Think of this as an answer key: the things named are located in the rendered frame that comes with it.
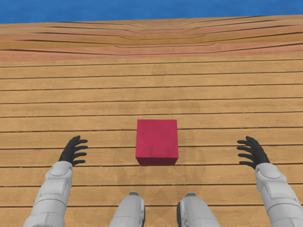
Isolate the robot left forearm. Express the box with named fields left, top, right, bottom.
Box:
left=23, top=161, right=73, bottom=227

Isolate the carton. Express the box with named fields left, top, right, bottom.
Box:
left=135, top=119, right=178, bottom=166

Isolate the robot right forearm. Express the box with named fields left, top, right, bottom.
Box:
left=255, top=163, right=303, bottom=227

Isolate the robot right hand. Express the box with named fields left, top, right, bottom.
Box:
left=237, top=136, right=270, bottom=169

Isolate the robot left thigh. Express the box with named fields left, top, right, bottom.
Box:
left=109, top=195, right=144, bottom=227

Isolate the robot left hand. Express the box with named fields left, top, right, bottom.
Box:
left=58, top=136, right=88, bottom=166

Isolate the robot thigh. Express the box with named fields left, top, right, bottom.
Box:
left=109, top=195, right=144, bottom=227
left=180, top=196, right=221, bottom=227

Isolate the robot right thigh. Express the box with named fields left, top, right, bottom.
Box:
left=180, top=196, right=221, bottom=227

